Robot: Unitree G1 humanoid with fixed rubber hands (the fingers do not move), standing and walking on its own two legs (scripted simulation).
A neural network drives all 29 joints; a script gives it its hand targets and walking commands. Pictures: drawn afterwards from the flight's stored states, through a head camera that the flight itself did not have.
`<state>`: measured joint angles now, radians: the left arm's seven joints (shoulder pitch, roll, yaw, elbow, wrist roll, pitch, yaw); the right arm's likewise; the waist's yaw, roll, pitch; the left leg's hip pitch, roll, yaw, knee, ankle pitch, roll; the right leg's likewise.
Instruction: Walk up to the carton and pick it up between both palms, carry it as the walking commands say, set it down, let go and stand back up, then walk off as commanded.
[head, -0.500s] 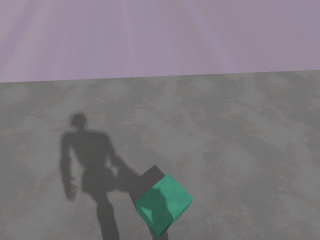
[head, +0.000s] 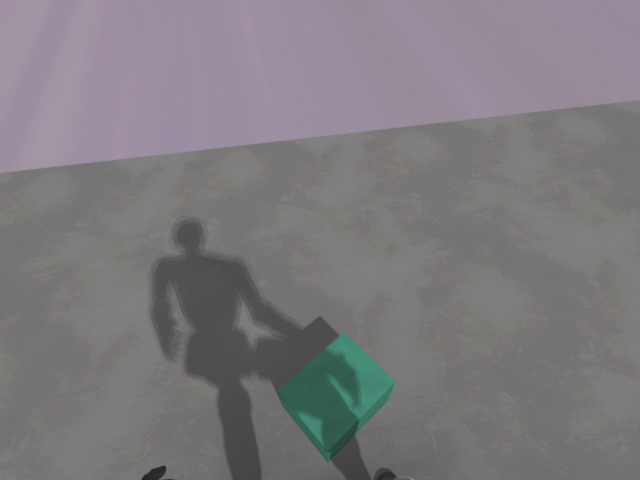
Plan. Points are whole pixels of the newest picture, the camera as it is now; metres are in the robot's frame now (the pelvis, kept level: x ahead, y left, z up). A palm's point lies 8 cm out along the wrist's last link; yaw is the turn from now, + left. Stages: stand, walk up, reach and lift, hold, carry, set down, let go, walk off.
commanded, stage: walk up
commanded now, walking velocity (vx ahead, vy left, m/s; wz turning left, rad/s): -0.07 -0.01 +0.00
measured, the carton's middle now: (336, 395) +0.44 -0.01 -0.69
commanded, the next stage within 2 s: none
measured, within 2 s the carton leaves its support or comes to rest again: neither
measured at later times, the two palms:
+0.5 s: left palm out of the picture +0.03 +0.24 -0.12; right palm out of the picture +0.00 -0.27 -0.14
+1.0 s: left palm out of the picture +0.08 +0.25 -0.14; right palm out of the picture +0.14 -0.23 -0.14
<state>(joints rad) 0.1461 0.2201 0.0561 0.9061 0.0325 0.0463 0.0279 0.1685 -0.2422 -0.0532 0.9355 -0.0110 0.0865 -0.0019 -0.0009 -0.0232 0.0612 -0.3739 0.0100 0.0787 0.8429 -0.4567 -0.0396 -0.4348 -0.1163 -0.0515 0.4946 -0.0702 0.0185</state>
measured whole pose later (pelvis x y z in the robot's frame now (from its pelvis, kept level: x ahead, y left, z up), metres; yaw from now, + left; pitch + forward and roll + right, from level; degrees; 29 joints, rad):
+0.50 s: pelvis +0.00 -0.01 +0.00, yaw -1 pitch +1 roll -1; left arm 0.30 0.20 0.03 1.01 0.02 -0.04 0.01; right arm 0.31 -0.25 -0.05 1.05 -0.03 0.01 0.00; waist 0.00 0.06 -0.02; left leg -0.30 0.07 0.05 0.72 -0.42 0.00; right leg -0.11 -0.02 -0.09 0.44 -0.34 0.00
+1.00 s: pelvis +0.06 +0.01 -0.01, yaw -2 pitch -1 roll +1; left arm 0.25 0.19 0.01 1.00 0.02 0.02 0.04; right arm 0.09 -0.18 -0.04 1.00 -0.01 0.05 -0.03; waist 0.01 -0.01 0.11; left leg -0.38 0.03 0.09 0.55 -0.15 0.01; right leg -0.26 -0.05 -0.02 0.62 -0.29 0.00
